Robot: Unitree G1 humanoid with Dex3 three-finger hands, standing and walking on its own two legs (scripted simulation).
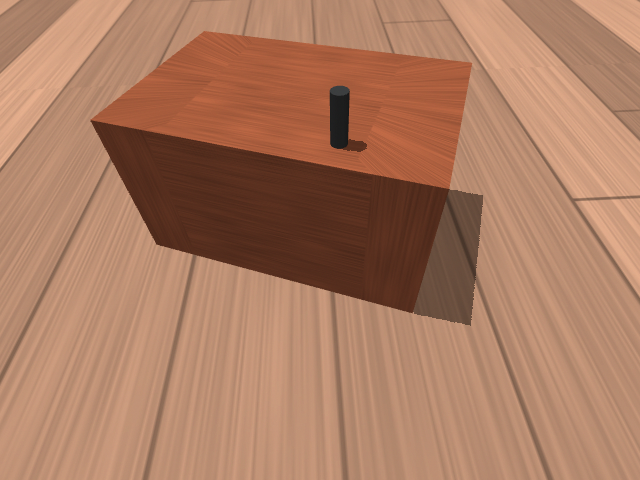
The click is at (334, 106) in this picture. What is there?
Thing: squat round
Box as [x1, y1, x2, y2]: [330, 86, 349, 148]
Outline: 334,86 330,89 330,144 333,147 341,148 347,144 349,90 344,86
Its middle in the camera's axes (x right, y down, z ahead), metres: +0.05 -0.32 +1.04
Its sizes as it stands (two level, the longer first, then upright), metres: 0.050 0.050 0.158
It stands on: a support 0.60 m high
